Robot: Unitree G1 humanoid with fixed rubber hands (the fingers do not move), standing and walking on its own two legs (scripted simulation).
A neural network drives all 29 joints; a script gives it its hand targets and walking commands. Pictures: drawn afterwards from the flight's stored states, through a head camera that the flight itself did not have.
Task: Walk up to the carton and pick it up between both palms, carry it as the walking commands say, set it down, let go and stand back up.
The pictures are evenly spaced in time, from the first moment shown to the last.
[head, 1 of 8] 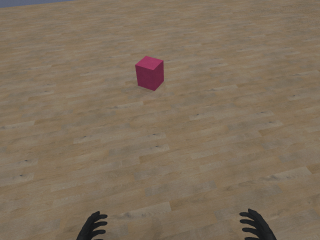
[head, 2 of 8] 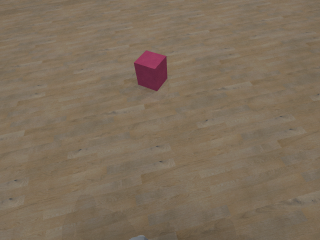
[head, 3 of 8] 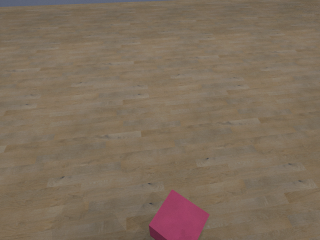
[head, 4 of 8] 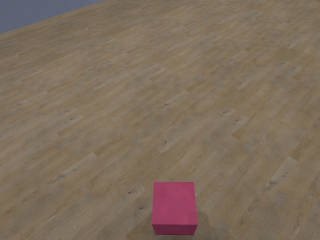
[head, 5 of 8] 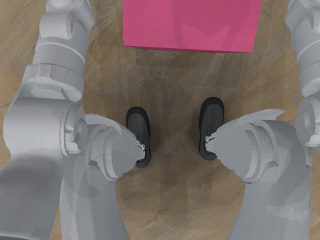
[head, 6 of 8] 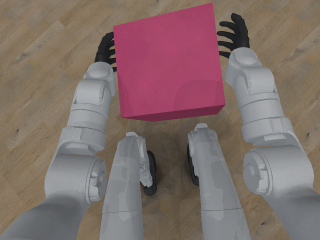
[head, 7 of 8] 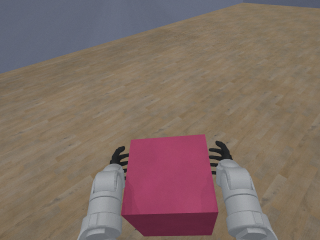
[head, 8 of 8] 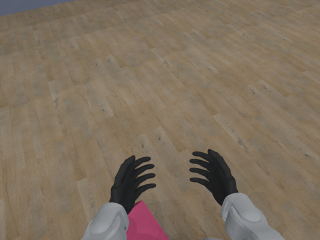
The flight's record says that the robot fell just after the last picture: yes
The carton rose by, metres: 0.64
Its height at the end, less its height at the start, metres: +0.07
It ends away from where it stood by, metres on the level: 4.65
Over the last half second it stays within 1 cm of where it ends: no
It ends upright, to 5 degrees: no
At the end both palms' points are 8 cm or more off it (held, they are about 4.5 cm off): yes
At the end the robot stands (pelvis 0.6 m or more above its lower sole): no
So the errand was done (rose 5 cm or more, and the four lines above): no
